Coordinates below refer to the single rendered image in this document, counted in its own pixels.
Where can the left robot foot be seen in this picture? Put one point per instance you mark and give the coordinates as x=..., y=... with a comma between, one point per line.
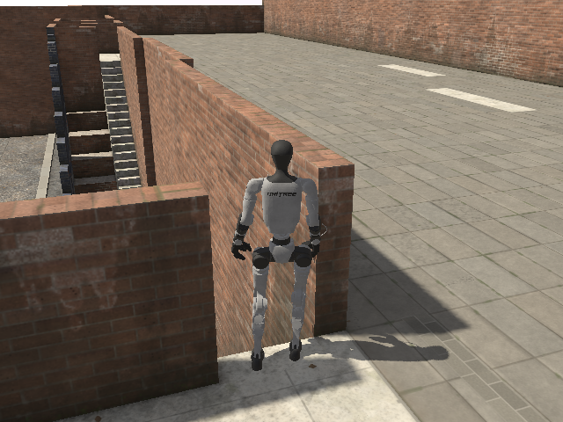
x=256, y=362

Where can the left robot thigh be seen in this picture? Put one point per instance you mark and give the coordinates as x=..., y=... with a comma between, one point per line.
x=260, y=267

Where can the left robot upper arm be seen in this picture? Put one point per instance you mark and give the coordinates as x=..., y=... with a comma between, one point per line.
x=253, y=186

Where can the right robot forearm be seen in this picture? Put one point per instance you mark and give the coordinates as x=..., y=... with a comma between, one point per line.
x=315, y=233

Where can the left robot hand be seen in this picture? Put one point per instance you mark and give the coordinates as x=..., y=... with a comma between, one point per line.
x=243, y=247

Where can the right robot upper arm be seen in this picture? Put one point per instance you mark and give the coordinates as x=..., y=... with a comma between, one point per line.
x=309, y=187

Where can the left robot forearm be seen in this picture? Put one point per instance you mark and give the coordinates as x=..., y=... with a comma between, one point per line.
x=240, y=232

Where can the right robot hand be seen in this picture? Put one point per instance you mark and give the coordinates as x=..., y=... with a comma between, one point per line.
x=315, y=248

